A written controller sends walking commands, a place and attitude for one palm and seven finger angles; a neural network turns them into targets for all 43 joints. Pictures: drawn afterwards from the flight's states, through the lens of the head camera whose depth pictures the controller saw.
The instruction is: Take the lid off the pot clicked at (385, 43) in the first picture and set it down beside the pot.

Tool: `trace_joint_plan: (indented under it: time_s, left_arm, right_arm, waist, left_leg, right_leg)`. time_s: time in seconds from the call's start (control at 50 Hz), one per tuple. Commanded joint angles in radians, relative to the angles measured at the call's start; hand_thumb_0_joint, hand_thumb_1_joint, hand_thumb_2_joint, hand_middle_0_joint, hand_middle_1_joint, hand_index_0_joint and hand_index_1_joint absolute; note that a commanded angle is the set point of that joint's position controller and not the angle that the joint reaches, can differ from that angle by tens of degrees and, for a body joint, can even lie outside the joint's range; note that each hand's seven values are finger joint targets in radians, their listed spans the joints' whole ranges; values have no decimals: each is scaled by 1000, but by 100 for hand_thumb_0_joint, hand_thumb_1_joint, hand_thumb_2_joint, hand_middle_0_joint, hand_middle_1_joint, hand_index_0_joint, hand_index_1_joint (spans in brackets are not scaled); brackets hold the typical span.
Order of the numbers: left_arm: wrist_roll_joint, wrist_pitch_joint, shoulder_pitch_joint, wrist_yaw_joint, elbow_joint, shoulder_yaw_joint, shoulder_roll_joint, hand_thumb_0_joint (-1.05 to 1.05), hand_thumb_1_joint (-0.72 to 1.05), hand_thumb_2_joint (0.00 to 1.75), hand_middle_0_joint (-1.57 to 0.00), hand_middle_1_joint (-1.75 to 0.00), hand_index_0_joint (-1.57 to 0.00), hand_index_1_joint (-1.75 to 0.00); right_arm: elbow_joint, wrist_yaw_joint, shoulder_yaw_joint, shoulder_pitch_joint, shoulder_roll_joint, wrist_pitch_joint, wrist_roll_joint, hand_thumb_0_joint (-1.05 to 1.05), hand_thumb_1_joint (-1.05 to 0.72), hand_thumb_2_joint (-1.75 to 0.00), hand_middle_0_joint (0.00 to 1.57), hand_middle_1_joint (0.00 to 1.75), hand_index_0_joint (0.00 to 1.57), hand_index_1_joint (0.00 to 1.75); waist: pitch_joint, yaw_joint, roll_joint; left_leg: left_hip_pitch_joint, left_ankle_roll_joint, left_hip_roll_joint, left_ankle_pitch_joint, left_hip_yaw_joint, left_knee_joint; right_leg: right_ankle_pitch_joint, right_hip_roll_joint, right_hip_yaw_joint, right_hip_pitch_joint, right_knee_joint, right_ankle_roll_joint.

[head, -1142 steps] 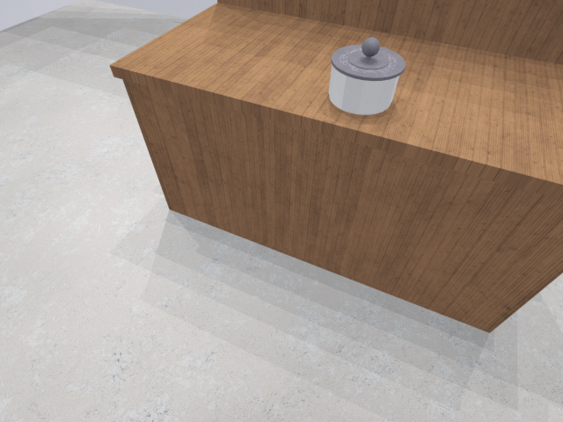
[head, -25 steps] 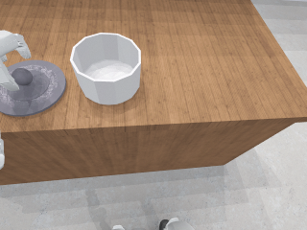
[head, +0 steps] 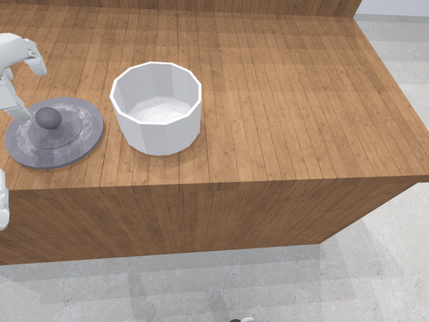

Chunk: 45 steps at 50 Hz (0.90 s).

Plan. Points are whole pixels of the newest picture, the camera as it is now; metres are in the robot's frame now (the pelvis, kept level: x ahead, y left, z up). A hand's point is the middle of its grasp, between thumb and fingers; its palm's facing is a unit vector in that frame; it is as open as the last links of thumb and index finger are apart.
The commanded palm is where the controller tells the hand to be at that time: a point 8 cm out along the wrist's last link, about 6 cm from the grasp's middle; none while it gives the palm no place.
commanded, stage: raise the empty hand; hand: left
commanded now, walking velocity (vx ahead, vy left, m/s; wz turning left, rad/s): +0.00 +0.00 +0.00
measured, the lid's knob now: (48, 118) +0.52 +0.30 +0.03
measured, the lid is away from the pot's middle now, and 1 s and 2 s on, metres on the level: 0.22 0.22 0.22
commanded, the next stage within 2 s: draw the hand back to the body in 0.60 s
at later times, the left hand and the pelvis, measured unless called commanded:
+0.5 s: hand out of the picture +0.50 +0.32 +0.18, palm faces -0.36 -0.14 -0.92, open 11.0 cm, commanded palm +0.53 +0.31 +0.25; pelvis +0.01 +0.00 +0.01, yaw +0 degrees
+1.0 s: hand out of the picture +0.49 +0.31 +0.18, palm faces -0.33 -0.10 -0.94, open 11.0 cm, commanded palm +0.47 +0.30 +0.24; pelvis +0.02 +0.00 +0.01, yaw +0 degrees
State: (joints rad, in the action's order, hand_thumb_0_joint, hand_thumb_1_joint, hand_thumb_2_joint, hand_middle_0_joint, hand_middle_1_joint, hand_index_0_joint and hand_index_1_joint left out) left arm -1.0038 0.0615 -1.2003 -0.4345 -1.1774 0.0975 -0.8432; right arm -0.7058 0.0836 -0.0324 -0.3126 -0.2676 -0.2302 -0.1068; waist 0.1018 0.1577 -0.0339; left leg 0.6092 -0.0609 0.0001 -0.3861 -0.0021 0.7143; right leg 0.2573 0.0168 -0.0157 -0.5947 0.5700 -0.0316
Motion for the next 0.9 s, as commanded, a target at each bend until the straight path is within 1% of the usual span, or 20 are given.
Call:
trace_joint_plan:
  time_s: [0.0,0.02,0.06,0.12,0.18,0.2,0.24,0.28,0.32,0.34,0.42,0.44,0.52,0.54,0.58,0.62,0.66,0.74,0.78,0.88]
  left_arm:
    - [-2,-4,-529,34,220,-66,-299,0,2,58,-32,-91,-32,-91]
    - [-5,-6,-520,33,212,-73,-307,0,2,58,-32,-91,-32,-91]
    - [0,-3,-537,26,235,-67,-300,0,2,58,-32,-91,-32,-91]
    - [-1,-21,-482,15,144,-54,-293,0,2,58,-32,-91,-32,-91]
    - [0,-29,-539,11,196,-37,-284,0,2,58,-32,-91,-32,-91]
    - [0,-31,-576,10,232,-38,-286,0,2,58,-32,-91,-32,-91]
    - [2,-29,-554,7,226,-65,-315,0,2,58,-32,-91,-32,-91]
    - [1,-42,-525,-1,146,-39,-291,0,2,58,-32,-91,-32,-91]
    - [1,-53,-557,-5,156,-15,-274,0,2,58,-32,-91,-32,-91]
    - [6,-48,-596,-5,211,-18,-279,0,2,58,-32,-91,-32,-91]
    - [-7,-63,-620,-9,172,-12,-278,0,2,58,-32,-91,-32,-91]
    - [-2,-61,-623,-12,189,-11,-275,0,2,58,-32,-91,-32,-91]
    - [-11,-76,-613,-15,138,-15,-288,0,2,58,-32,-91,-32,-91]
    - [-11,-74,-613,-18,144,8,-255,0,2,58,-32,-91,-32,-91]
    - [-15,-79,-596,-18,119,-3,-264,0,2,58,-32,-91,-32,-91]
    - [-17,-82,-633,-17,145,14,-249,0,2,58,-32,-91,-32,-91]
    - [-15,-77,-669,-16,218,-12,-271,0,2,58,-32,-91,-32,-91]
    - [-16,-66,-544,-16,196,-66,-296,0,2,58,-32,-91,-32,-91]
    - [-11,-68,-508,-17,216,-61,-280,0,2,58,-32,-91,-32,-91]
    - [15,-61,-403,-15,341,-100,-291,0,2,58,-32,-91,-32,-91]
  right_arm:
    - [44,18,58,-117,-184,13,11,0,-90,-90,20,30,20,30]
    - [49,21,57,-114,-183,14,10,0,-90,-90,20,30,20,30]
    - [48,20,57,-107,-182,15,10,0,-90,-90,20,30,20,30]
    - [45,18,51,-105,-184,16,5,0,-90,-90,20,30,20,30]
    - [44,17,53,-104,-186,15,4,0,-90,-90,20,30,20,30]
    - [46,14,57,-103,-186,17,7,0,-90,-90,20,30,20,30]
    - [44,15,56,-106,-185,21,8,0,-90,-90,20,30,20,30]
    - [36,17,53,-112,-186,22,5,0,-90,-90,20,30,20,30]
    - [34,15,53,-107,-188,23,2,0,-90,-90,20,30,20,30]
    - [32,14,54,-105,-191,23,3,0,-90,-90,20,30,20,30]
    - [22,14,54,-120,-189,33,5,0,-90,-90,20,30,20,30]
    - [22,13,54,-119,-190,36,5,0,-90,-90,20,30,20,30]
    - [15,11,52,-126,-194,38,5,0,-90,-90,20,30,20,30]
    - [16,9,52,-121,-193,38,6,0,-90,-90,20,30,20,30]
    - [11,7,53,-128,-193,37,6,0,-90,-90,20,30,20,30]
    - [15,4,55,-127,-193,36,9,0,-90,-90,20,30,20,30]
    - [17,-1,63,-133,-192,36,14,0,-90,-90,20,30,20,30]
    - [41,-13,64,-124,-187,30,18,0,-90,-90,20,30,20,30]
    - [60,-23,62,-98,-180,16,18,0,-90,-90,20,30,20,30]
    - [116,-40,64,-48,-171,-2,18,0,-90,-90,20,30,20,30]
  waist:
    - [434,6,-138]
    - [439,5,-124]
    - [451,1,-167]
    - [372,7,-95]
    - [411,6,-126]
    - [432,5,-173]
    - [453,-2,-155]
    - [395,11,-98]
    - [381,15,-109]
    - [412,6,-170]
    - [410,19,-147]
    - [423,12,-172]
    - [395,16,-116]
    - [400,13,-159]
    - [386,16,-119]
    - [403,18,-150]
    - [477,10,-189]
    - [461,-16,-164]
    - [433,-20,-144]
    - [460,-46,-126]
  left_leg:
    - [-344,3,7,577,-25,-55]
    - [-342,3,9,580,-27,-56]
    - [-382,12,4,647,-32,-57]
    - [-310,2,10,580,-19,-63]
    - [-341,2,7,588,-21,-73]
    - [-377,5,5,615,-24,-76]
    - [-399,4,6,681,-28,-67]
    - [-344,-4,8,616,-18,-73]
    - [-333,-5,10,571,-14,-88]
    - [-384,4,3,642,-21,-88]
    - [-403,6,2,643,-31,-90]
    - [-429,11,0,699,-33,-89]
    - [-384,6,3,647,-30,-100]
    - [-404,12,3,690,-28,-95]
    - [-400,12,-3,699,-32,-93]
    - [-413,16,0,702,-35,-96]
    - [-492,26,-10,817,-48,-82]
    - [-486,34,-2,905,-56,-72]
    - [-449,28,0,861,-49,-81]
    - [-459,12,3,859,-51,-88]
  right_leg:
    - [-277,62,-30,150,-26,54]
    - [-283,61,-31,160,-25,54]
    - [-296,63,-34,149,-27,54]
    - [-290,63,-34,163,-37,50]
    - [-297,59,-31,175,-42,52]
    - [-297,59,-31,166,-46,53]
    - [-325,62,-32,183,-44,52]
    - [-314,61,-32,183,-53,46]
    - [-299,59,-31,185,-61,47]
    - [-312,57,-36,176,-58,53]
    - [-293,61,-38,160,-71,48]
    - [-311,61,-39,161,-70,51]
    - [-307,60,-37,179,-75,47]
    - [-318,61,-41,164,-70,53]
    - [-319,63,-41,161,-70,48]
    - [-313,62,-41,157,-72,49]
    - [-339,64,-40,153,-67,48]
    - [-363,67,-46,165,-53,53]
    - [-357,61,-43,179,-53,51]
    - [-362,52,-35,228,-53,51]
